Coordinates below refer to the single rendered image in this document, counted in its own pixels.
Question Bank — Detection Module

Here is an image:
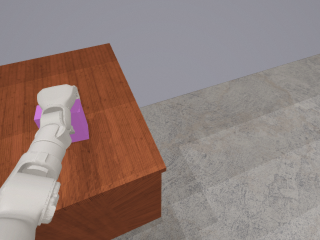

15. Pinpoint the sponge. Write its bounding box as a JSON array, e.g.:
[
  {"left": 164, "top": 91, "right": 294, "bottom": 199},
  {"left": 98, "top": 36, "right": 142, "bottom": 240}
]
[{"left": 34, "top": 99, "right": 89, "bottom": 143}]

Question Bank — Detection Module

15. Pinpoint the robot left forearm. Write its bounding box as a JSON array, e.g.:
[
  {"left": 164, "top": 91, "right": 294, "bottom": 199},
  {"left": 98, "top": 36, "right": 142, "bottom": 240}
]
[{"left": 0, "top": 104, "right": 72, "bottom": 202}]

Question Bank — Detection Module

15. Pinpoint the robot left upper arm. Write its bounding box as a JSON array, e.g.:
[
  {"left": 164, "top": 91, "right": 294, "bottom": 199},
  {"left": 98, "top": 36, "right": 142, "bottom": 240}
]
[{"left": 0, "top": 172, "right": 61, "bottom": 240}]

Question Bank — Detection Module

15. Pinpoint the table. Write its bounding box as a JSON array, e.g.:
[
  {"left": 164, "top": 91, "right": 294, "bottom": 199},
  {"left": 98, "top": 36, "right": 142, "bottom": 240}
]
[{"left": 0, "top": 43, "right": 167, "bottom": 240}]

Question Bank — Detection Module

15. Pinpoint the left robot hand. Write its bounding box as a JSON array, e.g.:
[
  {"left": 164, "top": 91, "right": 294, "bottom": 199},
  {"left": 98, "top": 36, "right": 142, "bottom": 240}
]
[{"left": 37, "top": 84, "right": 81, "bottom": 135}]

